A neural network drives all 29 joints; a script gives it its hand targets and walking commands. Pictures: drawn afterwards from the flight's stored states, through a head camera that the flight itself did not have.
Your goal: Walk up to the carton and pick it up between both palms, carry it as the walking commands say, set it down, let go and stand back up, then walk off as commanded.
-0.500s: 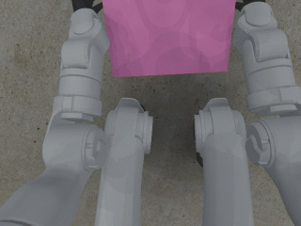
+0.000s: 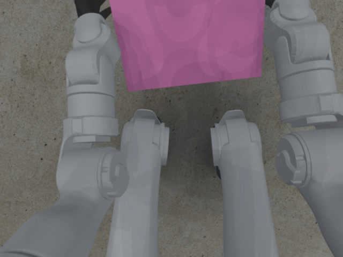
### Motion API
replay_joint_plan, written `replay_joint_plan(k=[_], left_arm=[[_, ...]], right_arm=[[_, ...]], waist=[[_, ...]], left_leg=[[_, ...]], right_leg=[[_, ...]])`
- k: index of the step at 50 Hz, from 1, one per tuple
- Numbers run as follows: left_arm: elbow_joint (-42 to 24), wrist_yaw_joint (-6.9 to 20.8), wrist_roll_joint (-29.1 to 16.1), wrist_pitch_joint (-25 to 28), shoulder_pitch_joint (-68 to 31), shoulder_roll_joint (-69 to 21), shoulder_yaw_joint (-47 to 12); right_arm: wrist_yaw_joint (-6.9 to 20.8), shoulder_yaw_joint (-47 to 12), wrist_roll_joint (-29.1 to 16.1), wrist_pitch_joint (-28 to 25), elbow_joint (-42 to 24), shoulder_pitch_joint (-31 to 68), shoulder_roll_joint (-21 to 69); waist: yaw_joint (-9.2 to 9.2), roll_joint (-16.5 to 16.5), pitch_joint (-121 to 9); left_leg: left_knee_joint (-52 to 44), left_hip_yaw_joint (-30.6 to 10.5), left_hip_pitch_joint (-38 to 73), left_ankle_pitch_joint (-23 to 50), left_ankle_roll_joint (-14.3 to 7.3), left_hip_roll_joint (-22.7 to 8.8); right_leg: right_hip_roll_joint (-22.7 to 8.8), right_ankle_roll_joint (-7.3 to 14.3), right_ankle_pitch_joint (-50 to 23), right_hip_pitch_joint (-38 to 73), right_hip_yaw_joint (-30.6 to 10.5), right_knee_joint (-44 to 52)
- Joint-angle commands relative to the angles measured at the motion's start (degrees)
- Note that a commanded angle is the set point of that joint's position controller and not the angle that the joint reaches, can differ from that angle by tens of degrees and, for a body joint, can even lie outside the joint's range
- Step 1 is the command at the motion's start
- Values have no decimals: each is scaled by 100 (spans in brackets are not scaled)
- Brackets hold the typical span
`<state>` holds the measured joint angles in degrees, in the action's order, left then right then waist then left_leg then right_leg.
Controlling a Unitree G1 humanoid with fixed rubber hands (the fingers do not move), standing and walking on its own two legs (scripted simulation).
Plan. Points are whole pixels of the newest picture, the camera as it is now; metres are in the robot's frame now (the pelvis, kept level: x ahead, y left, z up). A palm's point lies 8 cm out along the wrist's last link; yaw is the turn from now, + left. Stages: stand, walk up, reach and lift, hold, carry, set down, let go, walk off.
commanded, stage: reach and lift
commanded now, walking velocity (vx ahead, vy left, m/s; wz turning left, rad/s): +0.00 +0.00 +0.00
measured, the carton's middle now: (186, 29) +0.52 +0.01 -0.20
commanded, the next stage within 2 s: none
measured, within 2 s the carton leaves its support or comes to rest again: neither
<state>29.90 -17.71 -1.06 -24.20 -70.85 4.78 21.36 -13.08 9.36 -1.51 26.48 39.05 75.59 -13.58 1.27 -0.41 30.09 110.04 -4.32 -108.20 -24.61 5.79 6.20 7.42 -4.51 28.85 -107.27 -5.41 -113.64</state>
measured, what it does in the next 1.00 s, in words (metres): rises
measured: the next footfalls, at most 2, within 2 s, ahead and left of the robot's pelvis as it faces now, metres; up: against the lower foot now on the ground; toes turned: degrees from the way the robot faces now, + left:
none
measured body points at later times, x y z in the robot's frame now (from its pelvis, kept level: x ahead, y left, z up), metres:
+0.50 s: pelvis +0.00 +0.00 +0.05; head +0.32 +0.00 +0.36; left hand +0.51 +0.17 -0.04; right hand +0.53 -0.15 -0.05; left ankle +0.18 +0.14 -0.41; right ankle +0.15 -0.13 -0.41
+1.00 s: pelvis +0.00 +0.00 +0.11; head +0.29 -0.01 +0.44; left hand +0.50 +0.17 +0.04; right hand +0.52 -0.15 +0.02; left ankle +0.18 +0.14 -0.41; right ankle +0.15 -0.13 -0.41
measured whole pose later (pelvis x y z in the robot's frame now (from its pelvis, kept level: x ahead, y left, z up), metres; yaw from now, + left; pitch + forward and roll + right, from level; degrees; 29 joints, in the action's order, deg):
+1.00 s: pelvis +0.00 +0.00 +0.11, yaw +0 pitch +13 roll +1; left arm 27.9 -18.6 -0.8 -26.9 -62.6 2.8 18.5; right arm -12.2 9.9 0.2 29.3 35.6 66.4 -11.0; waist 1.3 -1.3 30.0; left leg 91.1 -6.2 -81.9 -22.6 5.1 6.8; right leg 6.6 -3.6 26.9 -80.6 -6.0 -94.4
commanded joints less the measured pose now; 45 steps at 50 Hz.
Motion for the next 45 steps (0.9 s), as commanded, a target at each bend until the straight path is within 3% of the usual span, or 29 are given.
replay_joint_plan(k=[1,5,6,7,8,12,15,19,22,26,27,28,32,35,37,41,43,45], left_arm=[[-1148,2668,-1114,-8,-4718,-5986,-4178],[-1228,2652,-1175,-25,-4614,-5949,-4242],[-1434,2650,-1318,-23,-4765,-5979,-4457],[-1359,2634,-1248,-35,-4685,-5986,-4383],[-1187,2640,-1200,-42,-4660,-5986,-4338],[-1010,2616,-1086,-54,-4345,-6116,-4227],[-1115,2597,-1111,-68,-4278,-6188,-4329],[-1422,2572,-1142,-78,-4234,-6231,-4516],[-1372,2586,-1144,-82,-4239,-6156,-4464],[-1610,2536,-1225,-112,-4151,-6166,-4686],[-1583,2526,-1171,-103,-4145,-6066,-4582],[-1543,2538,-1212,-115,-4122,-6195,-4619],[-1387,2568,-1147,-98,-4179,-6149,-4482],[-1345,2604,-1192,-104,-4302,-6173,-4477],[-1213,2618,-1145,-148,-4165,-6199,-4451],[-1255,2658,-1213,-165,-4280,-6373,-4501],[-1157,2697,-1119,-161,-4193,-6274,-4335],[-1222,2730,-1180,-164,-4132,-6401,-4450]], right_arm=[[2170,-3052,-1141,-532,-2340,4779,6621],[2166,-3129,-1164,-498,-2504,4771,6491],[2146,-3191,-1186,-500,-2619,4723,6516],[2153,-3192,-1206,-488,-2535,4708,6506],[2165,-3079,-1074,-485,-2369,4656,6407],[2224,-3182,-1145,-482,-2436,4660,6503],[2255,-3213,-1149,-466,-2339,4493,6571],[2300,-3272,-1257,-447,-2417,4319,6609],[2296,-3203,-1165,-426,-2311,4238,6622],[2300,-3381,-1363,-415,-2516,4235,6658],[2296,-3367,-1352,-397,-2464,4200,6668],[2286,-3326,-1334,-417,-2507,4240,6632],[2299,-3203,-1295,-435,-2301,4288,6697],[2293,-3086,-1195,-415,-2216,4304,6685],[2295,-3150,-1274,-430,-2440,4527,6651],[2329,-3034,-1155,-402,-2318,4339,6683],[2352,-2993,-1117,-359,-2143,4279,6801],[2354,-3080,-1141,-363,-2291,4224,6885]], waist=[[117,300,-15206],[83,378,-15286],[-11,332,-15522],[82,261,-15377],[-30,266,-15041],[131,263,-15094],[44,332,-15243],[63,133,-15483],[19,252,-15232],[86,137,-15518],[175,179,-15325],[60,211,-15333],[140,188,-14893],[-27,203,-14747],[84,122,-14913],[-75,99,-14906],[-77,348,-14750],[-41,250,-14933]], left_leg=[[-1189,1084,4663,1047,-501,298],[-1292,1039,4870,1118,-499,309],[-1327,999,5056,1248,-493,316],[-1395,1001,5006,1154,-479,318],[-1450,944,4907,947,-490,287],[-1605,971,5234,957,-494,312],[-1710,877,5417,1060,-490,312],[-1876,841,5873,1247,-451,306],[-1975,811,5755,1086,-481,297],[-2102,813,6215,1251,-458,317],[-2170,820,6176,1105,-468,305],[-2243,773,6238,1109,-479,299],[-2433,778,6103,770,-486,276],[-2571,725,6041,450,-500,253],[-2627,723,6279,469,-496,259],[-2812,663,6507,415,-466,231],[-2906,650,6379,285,-522,233],[-3033,638,6630,444,-506,256]], right_leg=[[184,317,-1118,4687,968,1590],[190,333,-1193,4845,960,1691],[194,344,-1341,5004,935,1703],[181,353,-1239,4983,893,1768],[176,377,-1072,4822,909,1785],[189,385,-965,4914,911,1968],[195,371,-1045,4996,922,2029],[209,398,-1188,5102,910,2150],[178,377,-1066,5175,889,2257],[203,387,-1141,5406,850,2400],[185,378,-1005,5397,827,2482],[202,372,-1022,5397,866,2511],[138,389,-704,5474,806,2718],[116,420,-445,5611,803,2854],[119,429,-406,5735,769,2931],[117,467,-375,5909,758,3130],[99,429,-262,6027,748,3232],[111,433,-422,6227,719,3334]])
